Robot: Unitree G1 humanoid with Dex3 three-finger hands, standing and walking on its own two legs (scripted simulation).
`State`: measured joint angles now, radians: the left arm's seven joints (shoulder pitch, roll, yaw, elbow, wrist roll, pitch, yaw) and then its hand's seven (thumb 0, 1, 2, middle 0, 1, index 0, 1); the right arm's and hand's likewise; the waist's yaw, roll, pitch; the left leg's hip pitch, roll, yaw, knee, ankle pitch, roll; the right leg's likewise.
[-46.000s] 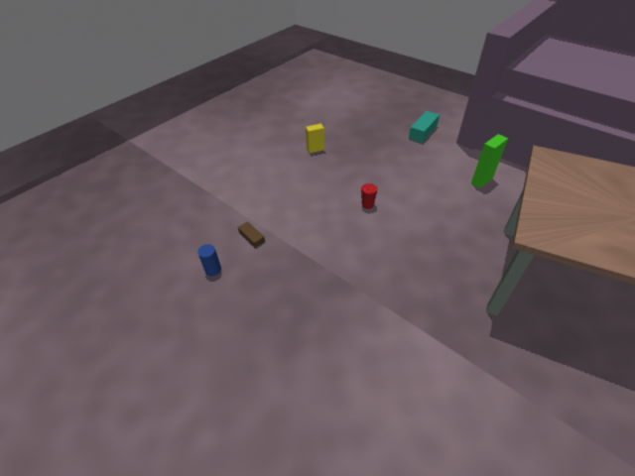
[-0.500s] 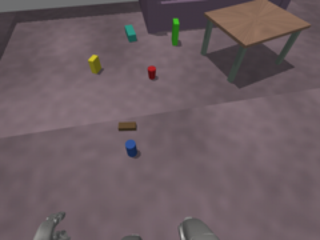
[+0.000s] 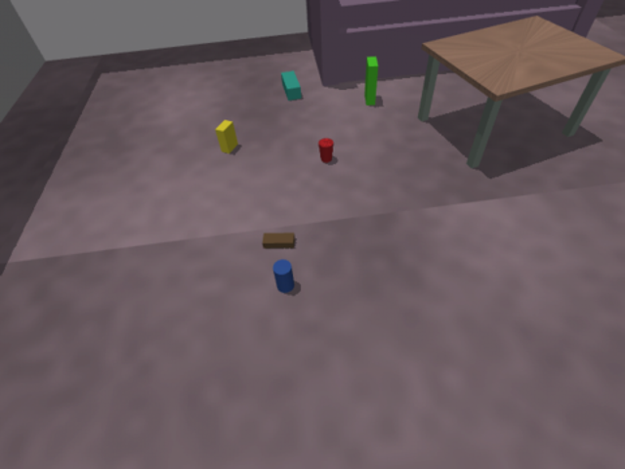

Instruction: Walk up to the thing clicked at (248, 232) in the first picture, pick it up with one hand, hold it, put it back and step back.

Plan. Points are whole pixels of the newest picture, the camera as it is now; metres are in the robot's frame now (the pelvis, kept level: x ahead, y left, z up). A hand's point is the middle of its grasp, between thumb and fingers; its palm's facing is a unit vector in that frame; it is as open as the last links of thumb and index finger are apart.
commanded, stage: step back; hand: left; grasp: from above
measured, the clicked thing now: (278, 240) +1.07 +0.24 -0.74
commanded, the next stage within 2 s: stand in 0.86 s
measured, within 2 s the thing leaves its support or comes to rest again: neither
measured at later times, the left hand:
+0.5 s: hand out of the picture +0.08 +0.26 -0.14, palm faces +0.02 -0.94 -0.34, open 7.3 cm
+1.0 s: hand out of the picture +0.14 +0.26 -0.13, palm faces -0.02 -0.94 -0.34, open 7.3 cm
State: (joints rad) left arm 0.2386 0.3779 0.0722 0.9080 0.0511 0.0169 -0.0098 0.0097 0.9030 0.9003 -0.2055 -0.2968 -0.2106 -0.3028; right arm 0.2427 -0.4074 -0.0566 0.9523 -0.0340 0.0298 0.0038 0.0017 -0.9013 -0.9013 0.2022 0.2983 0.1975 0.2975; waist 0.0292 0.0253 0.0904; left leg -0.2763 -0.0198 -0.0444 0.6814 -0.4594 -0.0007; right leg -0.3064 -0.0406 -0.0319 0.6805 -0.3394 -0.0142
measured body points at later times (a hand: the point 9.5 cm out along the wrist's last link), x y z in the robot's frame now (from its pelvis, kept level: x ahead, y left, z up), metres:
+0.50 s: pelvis +0.01 +0.01 +0.01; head +0.02 +0.01 +0.46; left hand +0.08 +0.31 -0.12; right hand +0.09 -0.31 -0.11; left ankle +0.03 +0.13 -0.72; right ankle +0.02 -0.12 -0.72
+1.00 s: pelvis +0.03 +0.01 +0.02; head +0.05 +0.01 +0.47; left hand +0.14 +0.31 -0.10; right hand +0.14 -0.28 -0.10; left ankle +0.03 +0.13 -0.72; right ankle +0.02 -0.12 -0.72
